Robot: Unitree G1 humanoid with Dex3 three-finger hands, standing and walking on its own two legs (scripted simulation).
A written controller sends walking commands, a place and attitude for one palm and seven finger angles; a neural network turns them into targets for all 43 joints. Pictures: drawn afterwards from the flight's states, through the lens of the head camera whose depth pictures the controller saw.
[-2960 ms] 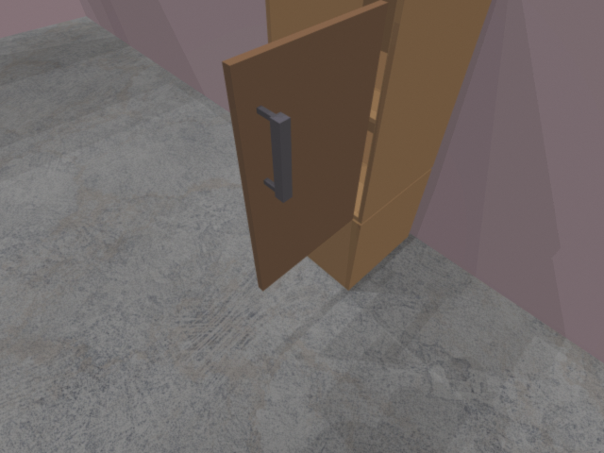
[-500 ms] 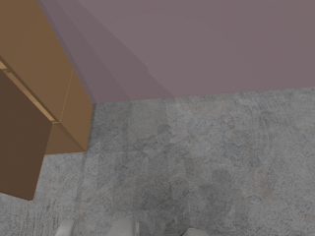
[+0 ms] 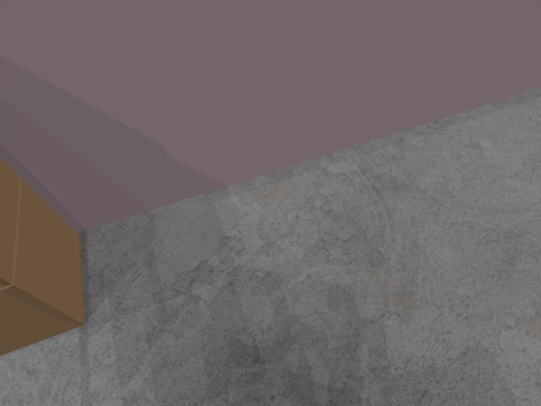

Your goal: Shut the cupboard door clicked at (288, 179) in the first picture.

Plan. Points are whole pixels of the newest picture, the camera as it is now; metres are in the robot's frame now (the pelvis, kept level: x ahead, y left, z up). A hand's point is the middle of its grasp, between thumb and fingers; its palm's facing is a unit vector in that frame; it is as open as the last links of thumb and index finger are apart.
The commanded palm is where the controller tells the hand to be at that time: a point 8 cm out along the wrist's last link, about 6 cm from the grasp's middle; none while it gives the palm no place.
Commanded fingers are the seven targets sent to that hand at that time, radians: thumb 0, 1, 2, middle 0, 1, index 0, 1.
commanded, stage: walk around to get in front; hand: left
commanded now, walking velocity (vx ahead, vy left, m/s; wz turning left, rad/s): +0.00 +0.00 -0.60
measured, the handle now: out of the picture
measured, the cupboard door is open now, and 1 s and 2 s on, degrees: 91 91 91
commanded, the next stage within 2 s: none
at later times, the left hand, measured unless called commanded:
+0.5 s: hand (166, 392) +0.15 +0.19 -0.16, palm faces -0.22 -0.96 -0.19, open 7.4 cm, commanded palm none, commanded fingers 0.00 0.90 0.90 -0.20 -0.30 -0.20 -0.30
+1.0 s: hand (239, 347) +0.23 +0.08 -0.15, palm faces -0.55 -0.81 -0.22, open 7.4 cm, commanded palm none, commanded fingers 0.00 0.90 0.90 -0.20 -0.30 -0.20 -0.30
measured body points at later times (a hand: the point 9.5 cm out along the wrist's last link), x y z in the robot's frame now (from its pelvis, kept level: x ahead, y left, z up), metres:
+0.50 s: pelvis +0.03 +0.02 +0.02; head +0.09 +0.03 +0.46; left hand +0.17 +0.24 -0.14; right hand +0.05 -0.24 -0.11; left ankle +0.04 +0.12 -0.72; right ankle -0.05 -0.10 -0.63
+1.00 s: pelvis +0.04 -0.03 +0.01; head +0.09 -0.06 +0.46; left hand +0.26 +0.12 -0.13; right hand -0.05 -0.29 -0.13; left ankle +0.12 +0.09 -0.69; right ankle -0.02 -0.12 -0.72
